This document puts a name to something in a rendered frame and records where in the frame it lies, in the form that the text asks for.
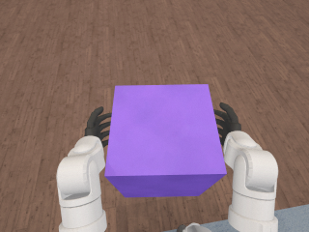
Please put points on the carton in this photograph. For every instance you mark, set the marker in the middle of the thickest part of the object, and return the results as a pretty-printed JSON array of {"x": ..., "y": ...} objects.
[{"x": 163, "y": 141}]

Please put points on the left robot forearm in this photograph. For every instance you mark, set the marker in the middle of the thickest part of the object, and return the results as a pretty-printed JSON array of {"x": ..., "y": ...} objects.
[{"x": 79, "y": 189}]

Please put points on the right robot shin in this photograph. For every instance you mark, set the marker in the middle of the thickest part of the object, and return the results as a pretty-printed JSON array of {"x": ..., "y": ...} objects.
[{"x": 193, "y": 223}]

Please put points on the robot left hand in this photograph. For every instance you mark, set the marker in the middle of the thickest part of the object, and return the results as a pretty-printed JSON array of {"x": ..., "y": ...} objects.
[{"x": 94, "y": 127}]

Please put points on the right robot forearm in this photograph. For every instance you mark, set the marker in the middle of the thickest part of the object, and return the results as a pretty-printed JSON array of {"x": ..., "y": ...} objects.
[{"x": 255, "y": 173}]

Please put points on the robot right hand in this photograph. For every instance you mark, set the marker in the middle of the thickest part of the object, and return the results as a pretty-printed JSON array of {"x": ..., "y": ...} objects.
[{"x": 230, "y": 123}]

